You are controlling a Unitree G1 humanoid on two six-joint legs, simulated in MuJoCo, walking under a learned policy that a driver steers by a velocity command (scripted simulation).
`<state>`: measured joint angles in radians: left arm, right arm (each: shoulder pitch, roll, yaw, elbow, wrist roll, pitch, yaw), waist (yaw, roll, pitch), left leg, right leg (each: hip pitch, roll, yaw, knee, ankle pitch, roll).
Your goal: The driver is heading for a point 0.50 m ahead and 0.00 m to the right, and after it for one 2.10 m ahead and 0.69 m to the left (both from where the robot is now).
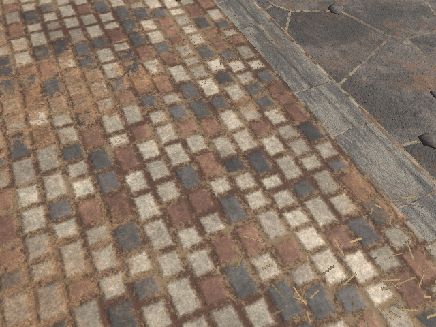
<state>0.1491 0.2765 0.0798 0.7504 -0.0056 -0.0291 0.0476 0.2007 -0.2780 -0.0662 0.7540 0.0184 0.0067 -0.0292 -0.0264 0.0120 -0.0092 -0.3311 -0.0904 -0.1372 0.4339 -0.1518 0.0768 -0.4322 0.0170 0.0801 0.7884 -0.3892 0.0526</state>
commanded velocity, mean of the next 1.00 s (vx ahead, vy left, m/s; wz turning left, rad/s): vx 0.44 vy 0.00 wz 0.06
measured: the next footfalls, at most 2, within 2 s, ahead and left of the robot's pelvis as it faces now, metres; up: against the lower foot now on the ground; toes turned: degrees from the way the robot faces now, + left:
right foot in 0.12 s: +0.07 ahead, -0.14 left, +0.00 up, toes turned +9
left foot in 0.56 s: +0.27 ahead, +0.20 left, +0.00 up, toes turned +14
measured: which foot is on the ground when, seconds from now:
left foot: down 0.00-0.12, up 0.14-0.54, down 0.56-1.00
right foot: up 0.00-0.10, down 0.12-0.56, up 0.58-1.00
